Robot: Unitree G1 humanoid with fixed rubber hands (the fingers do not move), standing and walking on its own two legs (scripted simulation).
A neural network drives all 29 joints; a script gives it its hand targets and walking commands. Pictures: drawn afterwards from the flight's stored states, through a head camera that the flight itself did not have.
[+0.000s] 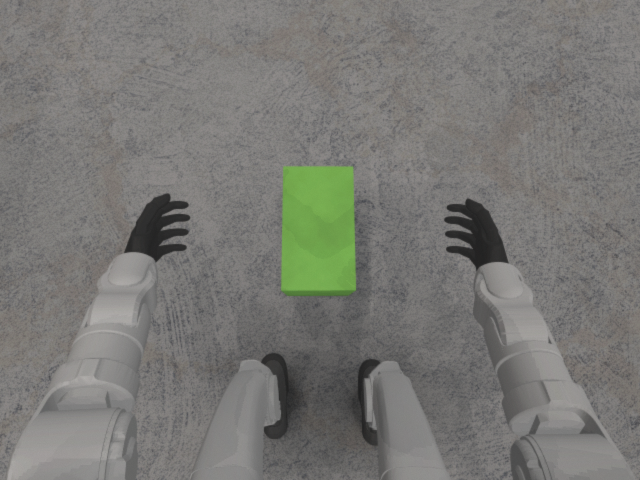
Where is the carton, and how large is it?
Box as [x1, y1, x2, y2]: [281, 166, 355, 295]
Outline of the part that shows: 283,166 281,290 287,295 348,295 355,290 352,166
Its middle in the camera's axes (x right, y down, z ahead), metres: -0.01 +0.00 +0.99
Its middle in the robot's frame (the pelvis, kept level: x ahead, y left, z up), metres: +0.50 +0.01 -0.59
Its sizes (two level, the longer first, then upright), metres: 0.292 0.166 0.213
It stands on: the floor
